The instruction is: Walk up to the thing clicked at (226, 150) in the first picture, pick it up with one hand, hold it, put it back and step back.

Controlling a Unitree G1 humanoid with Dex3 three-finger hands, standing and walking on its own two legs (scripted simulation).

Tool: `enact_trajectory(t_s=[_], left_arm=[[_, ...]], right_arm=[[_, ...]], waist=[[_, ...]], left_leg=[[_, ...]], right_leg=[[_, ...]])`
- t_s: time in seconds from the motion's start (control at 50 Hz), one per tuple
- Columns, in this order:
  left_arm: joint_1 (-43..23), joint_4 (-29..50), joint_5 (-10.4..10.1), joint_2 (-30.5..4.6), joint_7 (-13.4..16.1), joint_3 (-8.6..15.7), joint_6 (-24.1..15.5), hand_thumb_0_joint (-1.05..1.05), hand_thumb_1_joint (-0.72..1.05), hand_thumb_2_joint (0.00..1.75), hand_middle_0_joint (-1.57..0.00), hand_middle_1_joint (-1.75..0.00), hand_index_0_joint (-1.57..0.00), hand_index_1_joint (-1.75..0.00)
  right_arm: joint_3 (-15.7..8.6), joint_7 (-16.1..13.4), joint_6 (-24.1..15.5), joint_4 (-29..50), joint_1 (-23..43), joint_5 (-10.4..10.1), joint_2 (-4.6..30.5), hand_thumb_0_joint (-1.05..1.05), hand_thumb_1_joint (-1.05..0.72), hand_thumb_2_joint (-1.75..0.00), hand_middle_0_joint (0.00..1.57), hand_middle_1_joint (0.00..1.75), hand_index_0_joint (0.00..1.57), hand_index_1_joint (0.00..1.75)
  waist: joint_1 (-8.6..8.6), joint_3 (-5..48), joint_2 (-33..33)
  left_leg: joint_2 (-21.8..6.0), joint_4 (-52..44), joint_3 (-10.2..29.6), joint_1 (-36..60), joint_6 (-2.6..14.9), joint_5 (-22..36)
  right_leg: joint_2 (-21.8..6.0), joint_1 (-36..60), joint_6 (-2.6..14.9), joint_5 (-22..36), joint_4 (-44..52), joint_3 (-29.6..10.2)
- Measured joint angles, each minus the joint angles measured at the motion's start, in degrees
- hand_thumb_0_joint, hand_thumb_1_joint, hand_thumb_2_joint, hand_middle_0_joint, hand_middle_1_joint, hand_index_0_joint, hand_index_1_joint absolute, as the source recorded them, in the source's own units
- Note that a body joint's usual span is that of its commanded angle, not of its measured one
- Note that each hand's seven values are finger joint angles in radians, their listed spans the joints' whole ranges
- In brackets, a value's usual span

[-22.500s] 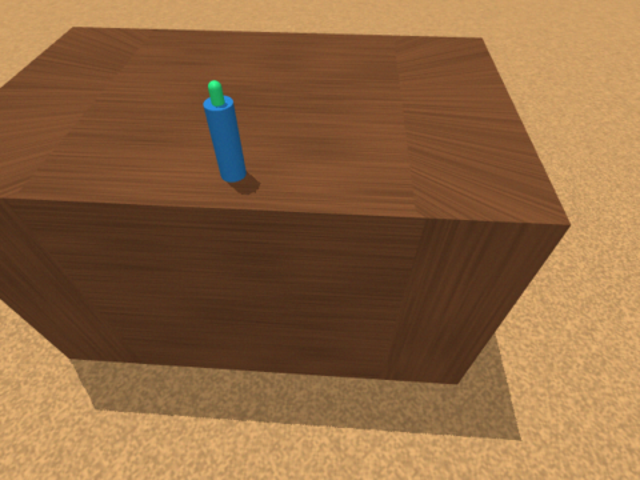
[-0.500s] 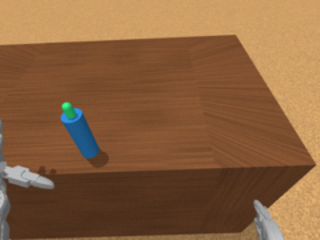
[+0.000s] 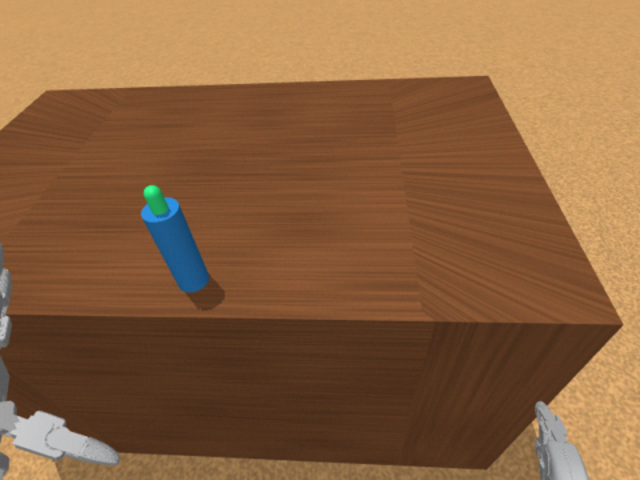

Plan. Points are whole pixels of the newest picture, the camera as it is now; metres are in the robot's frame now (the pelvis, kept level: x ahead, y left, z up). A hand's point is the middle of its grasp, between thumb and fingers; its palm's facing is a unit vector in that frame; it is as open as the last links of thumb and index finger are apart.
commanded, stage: sink last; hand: left
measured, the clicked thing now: (174, 239) +0.42 +0.25 +0.08
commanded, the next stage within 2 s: home in 0.10 s
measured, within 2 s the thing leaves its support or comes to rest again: neither
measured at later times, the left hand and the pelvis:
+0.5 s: hand (117, 412) +0.18 +0.25 +0.05, palm faces +0.27 -0.90 -0.33, open 17.7 cm; pelvis +0.00 +0.01 +0.01, yaw -1 degrees
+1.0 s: hand (206, 439) +0.20 +0.19 -0.09, palm faces +0.07 -0.97 -0.21, open 17.7 cm; pelvis +0.02 +0.02 +0.01, yaw -2 degrees
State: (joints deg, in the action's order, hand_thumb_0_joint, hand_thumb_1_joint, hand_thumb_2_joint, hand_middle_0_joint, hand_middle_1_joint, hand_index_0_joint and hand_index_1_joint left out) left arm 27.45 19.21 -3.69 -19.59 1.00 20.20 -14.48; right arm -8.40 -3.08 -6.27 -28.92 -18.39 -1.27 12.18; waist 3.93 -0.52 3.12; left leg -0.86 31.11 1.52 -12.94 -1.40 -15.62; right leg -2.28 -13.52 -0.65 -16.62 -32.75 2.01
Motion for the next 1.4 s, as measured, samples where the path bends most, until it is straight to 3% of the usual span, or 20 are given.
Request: enact_trajectory(t_s=[0.2,0.28,0.36,0.52,0.64,0.82,0.98,1.24,1.3,1.4], left_arm=[[-2.27,-8.74,0.46,-1.34,0.48,2.44,-3.3,-0.01,-0.56,0.04,-0.07,-0.06,-0.07,-0.06],[-2.32,-10.81,0.59,-0.56,1.05,1.8,-3.47,-0.01,-0.58,0.04,-0.07,-0.06,-0.07,-0.06],[-2.03,-12.5,0.94,0.99,1.11,-0.83,-3.79,-0.01,-0.59,0.03,-0.06,-0.06,-0.06,-0.06],[-0.59,-20.36,1.9,5.29,0.42,-9.18,-2.27,-0.01,-0.6,0.03,-0.05,-0.05,-0.05,-0.05],[-1.48,-30.16,2.99,7.38,0.76,-14.18,1.43,-0.01,-0.6,0.02,-0.05,-0.05,-0.05,-0.05],[-10.89,-47.97,3.8,9.37,1.12,-19.58,5.48,-0.01,-0.59,0.02,-0.05,-0.05,-0.05,-0.05],[-14.69,-51.71,3.68,9.44,3.16,-19.17,7.09,-0.01,-0.59,0.02,-0.05,-0.05,-0.05,-0.05],[-15.57,-53.14,3.54,9.57,4.4,-19.87,8.51,-0.01,-0.59,0.02,-0.05,-0.05,-0.05,-0.05],[-16.54,-56.68,5.42,7.31,2.47,-21.47,9.25,-0.01,-0.59,0.02,-0.05,-0.05,-0.05,-0.05],[-16.84,-64.81,5.68,2.76,0.63,-22.03,11.71,-0.01,-0.58,0.02,-0.05,-0.05,-0.05,-0.05]], right_arm=[[-1.46,-0.12,-1.58,-2.26,0.69,0.12,1.07,-0.01,0.5,-0.06,0.06,0.06,0.06,0.06],[-1.63,-0.3,-2.36,-2.89,1.16,0.02,1.79,-0.01,0.46,-0.09,0.07,0.07,0.07,0.08],[-0.35,-0.18,-2.88,-3.63,2.11,-0.14,1.49,-0.01,0.33,-0.21,0.09,0.11,0.09,0.12],[5.5,0.73,-2.62,-5.04,4.68,0.57,-2.82,0.0,-0.11,-0.46,0.13,0.18,0.13,0.18],[5.42,0.33,-2.22,-6.52,6.4,1.3,-3.29,0.0,-0.43,-0.63,0.16,0.23,0.16,0.23],[7.35,-0.44,-1.31,-7.38,7.59,1.23,-1.9,0.01,-0.79,-0.83,0.19,0.29,0.19,0.29],[8.78,0.12,0.31,-9.88,6.87,1.36,-1.14,0.01,-0.88,-0.89,0.2,0.3,0.2,0.3],[8.14,0.46,3.25,-11.41,5.21,1.09,-0.28,0.01,-0.9,-0.9,0.21,0.3,0.2,0.3],[8.39,1.96,3.9,-13.3,6.26,3.03,1.23,0.01,-0.9,-0.9,0.21,0.3,0.2,0.3],[7.74,3.22,5.22,-18.43,7.4,3.08,4.66,0.01,-0.9,-0.9,0.21,0.3,0.21,0.3]], waist=[[-0.63,-1.17,-0.67],[-0.67,-1.31,-0.97],[-0.67,-1.66,-1.33],[-1.36,-2.32,-1.96],[-2.16,-2.32,-2.0],[-3.38,-1.79,-3.78],[-3.55,-1.66,-3.97],[-3.67,-1.47,-2.7],[-4.2,-1.0,-2.51],[-4.78,0.08,-2.24]], left_leg=[[-0.08,-2.25,-0.38,1.51,-0.08,1.46],[-0.01,-3.08,-0.72,2.2,0.06,1.75],[0.03,-3.55,-0.93,2.61,0.26,1.87],[0.07,-3.73,-0.92,1.75,0.52,1.8],[0.34,-3.72,-1.07,1.55,0.82,1.41],[0.3,-3.28,-1.37,0.28,0.95,0.89],[-0.32,-2.66,-1.88,0.38,0.89,-0.09],[-0.37,-2.56,-2.35,0.56,0.95,-0.63],[-0.19,-1.74,-2.1,0.01,0.97,-0.88],[0.33,-2.14,-1.85,1.24,0.92,-0.76]], right_leg=[[0.1,1.28,0.0,1.51,2.11,-0.33],[0.04,1.93,-0.19,2.0,3.08,-0.64],[0.01,2.42,-0.36,2.37,3.89,-0.83],[-0.02,2.02,-0.64,2.8,5.01,-0.79],[-0.3,1.99,-0.98,2.64,5.39,-0.91],[-0.26,0.77,-1.14,2.42,5.31,-1.19],[0.35,1.13,-1.1,2.34,5.88,-1.67],[0.38,0.96,-1.17,1.78,5.46,-2.13],[0.2,0.36,-1.09,1.23,4.25,-1.9],[-0.34,1.19,-1.11,0.52,3.41,-1.65]])
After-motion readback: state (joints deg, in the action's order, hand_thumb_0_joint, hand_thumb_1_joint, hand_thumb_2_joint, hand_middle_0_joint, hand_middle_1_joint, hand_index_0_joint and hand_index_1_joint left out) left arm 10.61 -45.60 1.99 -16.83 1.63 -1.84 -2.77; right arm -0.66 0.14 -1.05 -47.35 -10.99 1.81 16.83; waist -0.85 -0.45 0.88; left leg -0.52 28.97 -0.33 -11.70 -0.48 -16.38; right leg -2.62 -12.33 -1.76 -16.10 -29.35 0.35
